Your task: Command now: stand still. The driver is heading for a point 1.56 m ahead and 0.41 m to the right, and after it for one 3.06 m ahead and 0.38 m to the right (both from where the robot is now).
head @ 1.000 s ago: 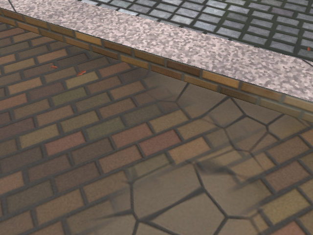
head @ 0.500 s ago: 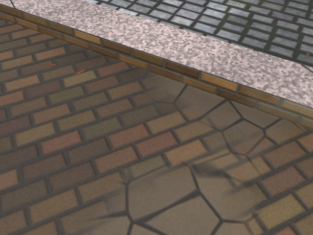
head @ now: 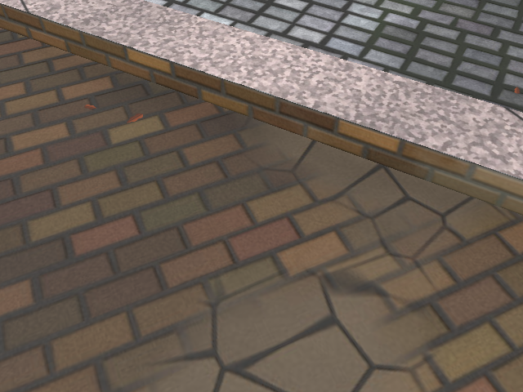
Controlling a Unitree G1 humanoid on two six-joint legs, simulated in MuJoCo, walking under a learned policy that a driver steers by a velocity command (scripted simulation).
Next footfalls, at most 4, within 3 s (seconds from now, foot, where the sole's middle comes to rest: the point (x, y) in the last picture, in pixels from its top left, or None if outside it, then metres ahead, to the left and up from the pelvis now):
1.94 left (232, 379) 0.54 0.11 -0.77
2.52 right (341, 292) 0.78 -0.20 -0.77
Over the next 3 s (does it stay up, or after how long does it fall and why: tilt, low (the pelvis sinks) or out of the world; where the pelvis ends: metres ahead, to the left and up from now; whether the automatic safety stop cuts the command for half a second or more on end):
stays up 0.89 -0.16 0.00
